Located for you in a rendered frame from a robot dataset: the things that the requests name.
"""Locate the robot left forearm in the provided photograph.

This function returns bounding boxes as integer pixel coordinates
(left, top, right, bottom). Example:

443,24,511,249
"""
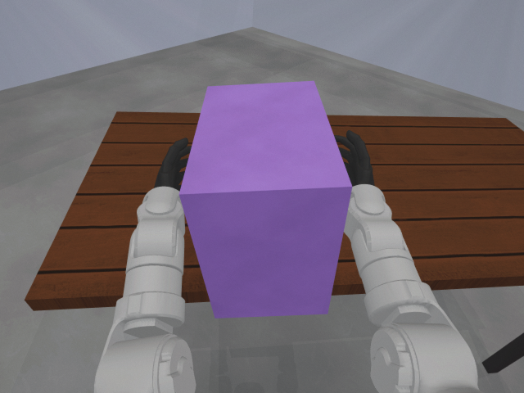
94,187,185,393

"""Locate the carton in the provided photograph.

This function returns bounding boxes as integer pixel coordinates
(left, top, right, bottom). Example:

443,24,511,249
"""
179,81,352,318

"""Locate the robot right upper arm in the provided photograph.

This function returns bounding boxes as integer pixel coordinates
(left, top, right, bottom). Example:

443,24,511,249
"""
370,323,484,393

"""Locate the robot left hand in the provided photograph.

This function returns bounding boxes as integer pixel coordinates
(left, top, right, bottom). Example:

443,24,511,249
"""
154,138,192,191

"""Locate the robot right forearm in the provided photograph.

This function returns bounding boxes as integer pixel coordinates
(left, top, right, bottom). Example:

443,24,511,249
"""
344,184,477,369

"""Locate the table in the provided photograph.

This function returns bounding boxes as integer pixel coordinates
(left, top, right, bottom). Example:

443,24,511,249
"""
25,111,524,373

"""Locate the robot right hand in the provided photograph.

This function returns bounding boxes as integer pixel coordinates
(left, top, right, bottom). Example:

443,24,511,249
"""
334,130,375,187

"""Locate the robot left upper arm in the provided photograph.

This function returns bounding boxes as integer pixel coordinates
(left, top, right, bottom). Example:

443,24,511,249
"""
95,334,196,393

